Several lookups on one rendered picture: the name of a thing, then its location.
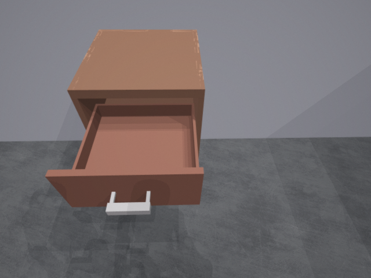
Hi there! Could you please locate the drawer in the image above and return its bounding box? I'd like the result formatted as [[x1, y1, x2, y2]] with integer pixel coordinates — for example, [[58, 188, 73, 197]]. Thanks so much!
[[45, 103, 204, 207]]

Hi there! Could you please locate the handle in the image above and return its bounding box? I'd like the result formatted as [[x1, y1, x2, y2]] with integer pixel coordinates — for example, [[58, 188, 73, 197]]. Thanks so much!
[[106, 191, 151, 215]]

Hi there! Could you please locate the cabinet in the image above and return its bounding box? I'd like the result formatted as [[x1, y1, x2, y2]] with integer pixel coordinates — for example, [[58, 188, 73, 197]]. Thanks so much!
[[67, 30, 205, 158]]

